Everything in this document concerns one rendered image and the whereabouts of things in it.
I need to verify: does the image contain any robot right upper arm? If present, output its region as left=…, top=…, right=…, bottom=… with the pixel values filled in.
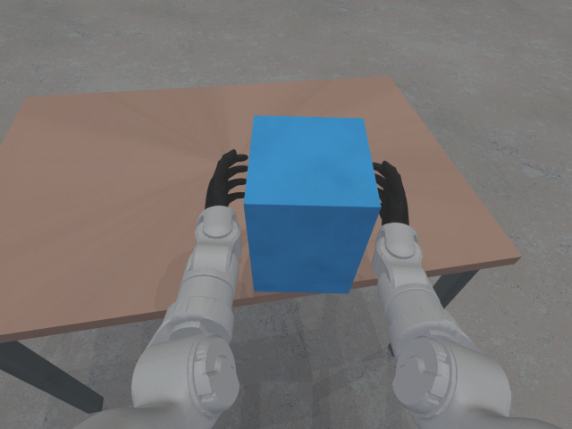
left=392, top=335, right=563, bottom=429

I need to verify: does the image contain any carton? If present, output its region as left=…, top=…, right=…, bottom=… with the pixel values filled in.
left=244, top=115, right=381, bottom=294

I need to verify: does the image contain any left robot forearm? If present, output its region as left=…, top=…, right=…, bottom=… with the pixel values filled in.
left=131, top=206, right=241, bottom=405

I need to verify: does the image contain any right robot hand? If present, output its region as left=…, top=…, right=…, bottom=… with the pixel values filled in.
left=373, top=161, right=409, bottom=226

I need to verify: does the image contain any right robot forearm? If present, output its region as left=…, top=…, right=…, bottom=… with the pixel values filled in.
left=371, top=223, right=485, bottom=360

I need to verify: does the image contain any robot left upper arm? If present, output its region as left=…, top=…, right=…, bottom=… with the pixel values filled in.
left=73, top=332, right=240, bottom=429

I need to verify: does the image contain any table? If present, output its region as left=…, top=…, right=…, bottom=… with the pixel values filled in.
left=0, top=76, right=522, bottom=414

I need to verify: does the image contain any left robot hand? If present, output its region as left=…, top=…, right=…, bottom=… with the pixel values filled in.
left=205, top=149, right=248, bottom=209

